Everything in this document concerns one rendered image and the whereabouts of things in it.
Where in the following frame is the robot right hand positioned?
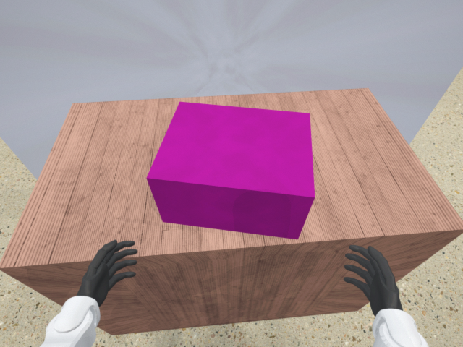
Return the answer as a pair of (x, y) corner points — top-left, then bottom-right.
(344, 245), (403, 316)

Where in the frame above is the robot left hand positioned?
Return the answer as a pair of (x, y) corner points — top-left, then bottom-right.
(77, 239), (137, 307)

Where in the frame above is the carton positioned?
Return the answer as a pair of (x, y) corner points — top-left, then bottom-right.
(146, 102), (315, 239)

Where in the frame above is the left robot forearm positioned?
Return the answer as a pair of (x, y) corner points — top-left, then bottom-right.
(40, 296), (101, 347)

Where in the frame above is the pedestal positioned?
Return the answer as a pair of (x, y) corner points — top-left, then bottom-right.
(0, 88), (463, 335)

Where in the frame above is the right robot forearm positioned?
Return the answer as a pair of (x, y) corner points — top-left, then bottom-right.
(373, 309), (429, 347)

